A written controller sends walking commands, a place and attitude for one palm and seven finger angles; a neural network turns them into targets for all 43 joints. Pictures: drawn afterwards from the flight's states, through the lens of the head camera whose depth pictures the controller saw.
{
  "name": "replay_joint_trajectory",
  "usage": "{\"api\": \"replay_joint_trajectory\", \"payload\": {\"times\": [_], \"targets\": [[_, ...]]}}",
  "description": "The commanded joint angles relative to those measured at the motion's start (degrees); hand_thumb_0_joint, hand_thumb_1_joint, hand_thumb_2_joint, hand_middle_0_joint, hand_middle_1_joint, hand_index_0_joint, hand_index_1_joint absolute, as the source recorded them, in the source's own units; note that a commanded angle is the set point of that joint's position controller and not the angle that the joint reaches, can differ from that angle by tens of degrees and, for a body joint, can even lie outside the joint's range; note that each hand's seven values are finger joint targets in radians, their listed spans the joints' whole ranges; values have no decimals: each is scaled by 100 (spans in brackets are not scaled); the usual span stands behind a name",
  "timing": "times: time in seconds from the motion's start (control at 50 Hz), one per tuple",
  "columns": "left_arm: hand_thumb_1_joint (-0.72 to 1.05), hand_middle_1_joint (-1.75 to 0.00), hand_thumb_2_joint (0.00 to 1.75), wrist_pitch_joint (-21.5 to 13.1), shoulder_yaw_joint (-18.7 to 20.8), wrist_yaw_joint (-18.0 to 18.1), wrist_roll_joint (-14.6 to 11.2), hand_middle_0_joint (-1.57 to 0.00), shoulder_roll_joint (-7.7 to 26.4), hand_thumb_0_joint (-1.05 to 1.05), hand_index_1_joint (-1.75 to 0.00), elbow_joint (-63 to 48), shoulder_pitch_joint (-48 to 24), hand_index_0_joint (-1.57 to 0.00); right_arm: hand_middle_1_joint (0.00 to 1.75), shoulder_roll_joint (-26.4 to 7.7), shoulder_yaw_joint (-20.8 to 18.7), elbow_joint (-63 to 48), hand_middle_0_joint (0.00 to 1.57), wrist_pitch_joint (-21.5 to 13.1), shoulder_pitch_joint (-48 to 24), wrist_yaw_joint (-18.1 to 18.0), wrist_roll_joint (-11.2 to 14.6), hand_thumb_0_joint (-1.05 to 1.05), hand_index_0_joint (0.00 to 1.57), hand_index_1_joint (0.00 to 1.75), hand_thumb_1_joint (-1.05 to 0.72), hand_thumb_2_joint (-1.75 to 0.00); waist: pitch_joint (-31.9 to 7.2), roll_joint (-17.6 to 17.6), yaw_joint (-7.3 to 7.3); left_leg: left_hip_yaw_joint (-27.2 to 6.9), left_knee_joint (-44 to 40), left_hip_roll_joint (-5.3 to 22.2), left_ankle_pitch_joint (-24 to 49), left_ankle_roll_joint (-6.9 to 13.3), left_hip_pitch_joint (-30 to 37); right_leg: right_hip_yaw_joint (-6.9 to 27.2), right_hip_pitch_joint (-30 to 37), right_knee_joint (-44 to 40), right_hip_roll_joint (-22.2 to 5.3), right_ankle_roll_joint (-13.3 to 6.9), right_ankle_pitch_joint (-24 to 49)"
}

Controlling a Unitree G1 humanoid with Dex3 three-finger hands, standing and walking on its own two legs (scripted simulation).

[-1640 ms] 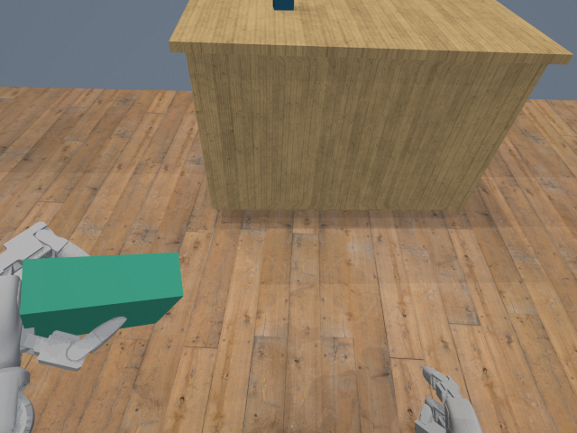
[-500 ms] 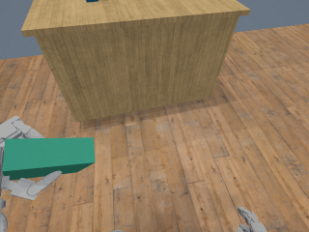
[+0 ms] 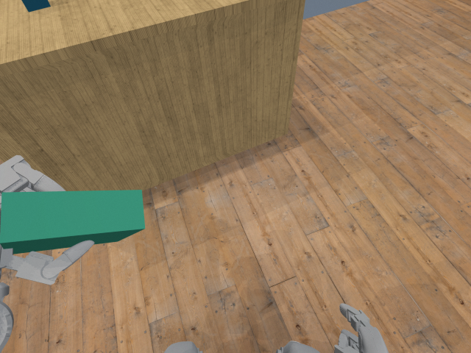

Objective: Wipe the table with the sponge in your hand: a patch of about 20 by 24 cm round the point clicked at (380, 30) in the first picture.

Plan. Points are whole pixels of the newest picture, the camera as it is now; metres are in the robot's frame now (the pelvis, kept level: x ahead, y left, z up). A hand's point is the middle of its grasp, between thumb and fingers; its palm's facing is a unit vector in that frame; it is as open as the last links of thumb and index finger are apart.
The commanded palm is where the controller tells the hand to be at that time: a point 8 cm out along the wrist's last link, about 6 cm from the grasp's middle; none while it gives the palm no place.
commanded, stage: walk to a spot facing it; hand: left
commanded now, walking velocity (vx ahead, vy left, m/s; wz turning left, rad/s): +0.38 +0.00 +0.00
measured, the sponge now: (93, 221) +0.25 +0.19 +0.16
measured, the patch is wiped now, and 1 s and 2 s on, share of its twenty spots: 0.00 0.00 0.00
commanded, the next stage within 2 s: take the last steps up to it in 0.82 s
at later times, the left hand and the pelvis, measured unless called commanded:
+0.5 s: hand (95, 121) +0.40 +0.23 +0.19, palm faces +0.42 -0.82 -0.39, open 9.3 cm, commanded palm +0.33 +0.27 +0.20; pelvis +0.16 -0.01 +0.01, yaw -1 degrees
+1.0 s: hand (144, 92) +0.47 +0.17 +0.19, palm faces +0.43 -0.76 -0.49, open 9.3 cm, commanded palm +0.40 +0.22 +0.20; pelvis +0.28 -0.08 +0.02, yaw +7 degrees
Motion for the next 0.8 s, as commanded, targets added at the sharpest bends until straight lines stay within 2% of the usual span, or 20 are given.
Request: {"api": "replay_joint_trajectory", "payload": {"times": [0.0, 0.08, 0.2, 0.24, 0.3, 0.32, 0.34, 0.36, 0.38, 0.4, 0.42, 0.5, 0.56, 0.62, 0.64, 0.66, 0.68, 0.7, 0.74, 0.78], "targets": [[10, -160, 130, -417, 1130, 184, -142, -120, 1097, 0, -160, -1330, 643, -120, 30, -635, -253, -969, 20, -161, -602, -8, 2, 0, 20, 30, -90, -90, -1471, -704, 78, -495, 1378, -65, 488, -80, -2336, 2902, 2575, -2024, -1845, -789, 1847], [10, -160, 130, -538, 1040, 223, -151, -120, 1025, 0, -160, -1712, 402, -120, 30, -708, -293, -988, 20, -75, -565, -28, -34, 0, 20, 30, -90, -90, -1279, -703, -47, -293, 8, 66, 975, -110, -1807, 1676, 1720, -2247, -1609, -607, 2095], [10, -160, 130, -433, 931, 338, -187, -120, 921, 0, -160, -1446, 436, -120, 30, -650, -346, -1199, 20, -183, -441, -122, -38, 0, 20, 30, -90, -90, -1173, -866, 196, 579, -2335, -341, 1342, 45, -924, 1372, 1909, -2153, -1429, -525, 2331], [10, -160, 130, -392, 788, 359, -189, -120, 830, 0, -160, -1290, 320, -120, 30, -663, -372, -1216, 20, -197, -347, -167, -16, 0, 20, 30, -90, -90, -1136, -775, 159, 664, -2804, -400, 1426, 92, -622, 1288, 1989, -2015, -1463, -475, 2259], [10, -160, 130, -372, 641, 370, -186, -120, 795, 0, -160, -1142, -46, -120, 30, -698, -400, -1218, 20, -191, -147, -250, -26, 0, 20, 30, -90, -90, -1200, -687, 23, 1068, -3690, -723, 1945, 168, 707, 882, 1553, -1088, -1101, -154, 2659], [10, -160, 130, -406, 565, 367, -181, -120, 790, 0, -160, -1216, -265, -120, 30, -746, -430, -1223, 20, -201, -63, -292, -20, 0, 20, 30, -90, -90, -1364, -417, -92, 907, -3948, -682, 2043, 276, 1432, 722, 1248, -281, -956, 26, 2808], [10, -160, 130, -437, 480, 351, -176, -120, 717, 0, -160, -1185, -300, -120, 30, -872, -470, -1262, 20, -211, -88, -319, -15, 0, 20, 30, -90, -90, -1498, 450, -145, -253, -4189, -17, 2073, 640, 2263, 513, 422, 773, -605, 299, 1937], [10, -160, 130, -479, 462, 345, -230, -120, 668, 0, -160, -1235, -427, -120, 30, -877, -423, -1266, 20, -214, -155, -276, -23, 0, 20, 30, -90, -90, -1549, 1338, -68, -2297, -4510, 1336, 2792, 1330, 2906, 475, -769, 2085, 13, 516, -871], [10, -160, 130, -495, 478, 339, -170, -120, 893, 0, -160, -1140, -711, -120, 30, -785, -303, -1303, 20, -255, -205, -219, -29, 0, 20, 30, -90, -90, -1276, 1138, -55, -3184, -4862, 1786, 2772, 1678, 2567, 945, -1264, 2944, 148, 493, -1703], [10, -160, 130, -438, 512, 260, -155, -120, 963, 0, -160, -683, -638, -120, 30, -809, -279, -1165, 20, -255, -277, -197, -47, 0, 20, 30, -90, -90, -1018, 743, -56, -3079, -5083, 1833, 1746, 1713, 1959, 1214, -1438, 3165, -119, 502, -1545], [10, -160, 130, -414, 503, 208, -148, -120, 1002, 0, -160, -1060, -874, -120, 30, -775, -303, -1170, 20, -262, -402, -196, -67, 0, 20, 30, -90, -90, -828, 820, -52, -2939, -5197, 1816, 1138, 1734, 1542, 1291, -1479, 3105, -374, 552, -1390], [10, -160, 130, -495, 559, 215, -158, -120, 783, 0, -160, -1992, -240, -120, 30, -749, -334, -1136, 20, -452, -399, -136, -10, 0, 20, 30, -90, -90, -855, 1206, 172, -845, -5172, 961, 580, 1142, 433, 700, -237, 1380, -415, 571, -664], [10, -160, 130, -476, 718, 265, -188, -120, 798, 0, -160, -1966, 122, -120, 30, -731, -310, -1144, 20, -584, -330, -98, -11, 0, 20, 30, -90, -90, -1049, 1375, 105, -344, -4953, 773, 705, 918, 278, 147, 565, 275, -189, 686, -341], [10, -160, 130, -385, 661, 282, -146, -120, 616, 0, -160, -1277, 52, -120, 30, -683, -334, -1028, 20, -519, -219, -142, 21, 0, 20, 30, -90, -90, -1125, 728, 95, 55, -3945, 430, 180, 589, 13, -181, 1460, -884, 33, 755, 133], [10, -160, 130, -333, 627, 266, -139, -120, 604, 0, -160, -1079, -12, -120, 30, -610, -338, -1031, 20, -486, -190, -173, 55, 0, 20, 30, -90, -90, -1148, 92, 82, 327, -3200, 138, -55, 441, -63, 152, 1550, -1351, -169, 672, -58], [10, -160, 130, -289, 682, 274, -85, -120, 795, 0, -160, -935, -206, -120, 30, -493, -335, -1037, 20, -428, -147, -196, 70, 0, 20, 30, -90, -90, -1066, -1310, 76, 684, -1712, -398, -356, 220, -846, 1733, 1779, -2119, -1148, 259, -567], [10, -160, 130, -193, 906, 307, -102, -120, 1092, 0, -160, -731, -187, -120, 30, -473, -281, -1110, 20, -415, -422, -211, 42, 0, 20, 30, -90, -90, -929, -2562, 249, 356, -198, -775, -767, 103, -1880, 3587, 2047, -2753, -2306, -367, -286], [10, -160, 130, -181, 890, 295, -133, -120, 1088, 0, -160, -677, -484, -120, 30, -584, -279, -965, 20, -445, -478, -214, 15, 0, 20, 30, -90, -90, -983, -2069, 176, -290, 478, -520, -267, 105, -1968, 3504, 1996, -2821, -2540, -490, -307], [10, -160, 130, -212, 878, 218, -123, -120, 1002, 0, -160, -472, -234, -120, 30, -562, -259, -857, 20, -331, -535, -211, 30, 0, 20, 30, -90, -90, -839, -1392, 127, -430, 810, -402, 178, 6, -2116, 2874, 2159, -2462, -2333, -468, 1048], [10, -160, 130, -343, 726, 199, -66, -120, 799, 0, -160, -485, 30, -120, 30, -573, -244, -777, 20, -220, -556, -193, -18, 0, 20, 30, -90, -90, -773, -1272, 89, -250, 595, -360, 436, -100, -1980, 1472, 2204, -2134, -2061, -238, 2817]]}}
